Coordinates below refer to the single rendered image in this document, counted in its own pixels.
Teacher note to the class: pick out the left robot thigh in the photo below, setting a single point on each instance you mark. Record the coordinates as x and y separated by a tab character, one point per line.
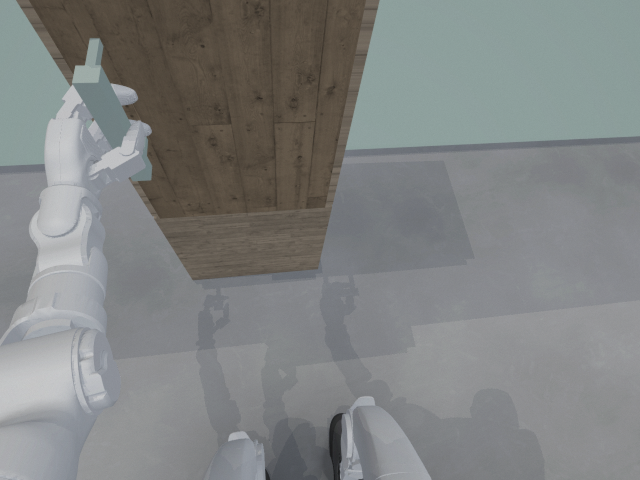
239	459

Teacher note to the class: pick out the cupboard door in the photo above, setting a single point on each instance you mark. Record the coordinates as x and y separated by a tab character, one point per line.
245	98

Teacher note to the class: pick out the handle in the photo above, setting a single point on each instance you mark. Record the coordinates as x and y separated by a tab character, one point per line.
94	88

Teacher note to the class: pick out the left robot hand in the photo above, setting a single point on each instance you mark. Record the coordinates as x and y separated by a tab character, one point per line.
71	149

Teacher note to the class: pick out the robot right shin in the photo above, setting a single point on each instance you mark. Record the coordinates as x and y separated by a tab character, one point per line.
352	470

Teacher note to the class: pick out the robot left forearm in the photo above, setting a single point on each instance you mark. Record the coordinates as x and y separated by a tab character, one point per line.
68	287

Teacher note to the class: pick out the left robot upper arm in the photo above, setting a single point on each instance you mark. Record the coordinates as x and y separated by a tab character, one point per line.
52	388

